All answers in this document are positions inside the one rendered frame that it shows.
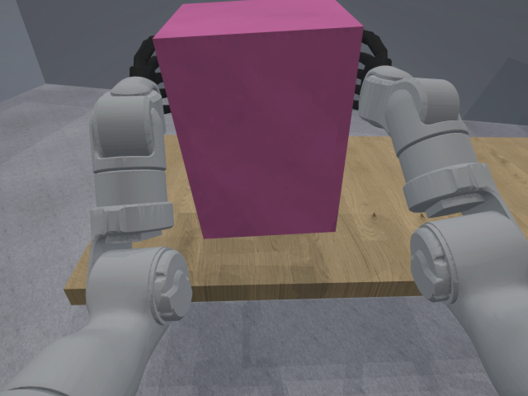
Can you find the carton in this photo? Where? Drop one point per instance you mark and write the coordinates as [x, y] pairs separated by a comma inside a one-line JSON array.
[[261, 95]]

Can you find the table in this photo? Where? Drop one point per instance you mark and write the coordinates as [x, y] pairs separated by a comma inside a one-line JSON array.
[[368, 256]]

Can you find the robot right hand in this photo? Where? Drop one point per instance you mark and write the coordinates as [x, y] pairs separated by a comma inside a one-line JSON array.
[[381, 58]]

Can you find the robot right forearm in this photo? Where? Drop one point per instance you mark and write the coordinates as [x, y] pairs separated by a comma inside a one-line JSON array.
[[440, 168]]

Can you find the robot left forearm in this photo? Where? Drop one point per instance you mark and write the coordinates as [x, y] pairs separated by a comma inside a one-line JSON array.
[[127, 128]]

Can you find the left robot upper arm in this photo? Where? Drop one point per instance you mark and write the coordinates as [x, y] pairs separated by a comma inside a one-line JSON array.
[[133, 295]]

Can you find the right robot upper arm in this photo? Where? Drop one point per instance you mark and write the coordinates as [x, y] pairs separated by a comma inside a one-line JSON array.
[[477, 265]]

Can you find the robot left hand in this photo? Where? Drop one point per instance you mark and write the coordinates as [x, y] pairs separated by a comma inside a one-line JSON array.
[[145, 66]]

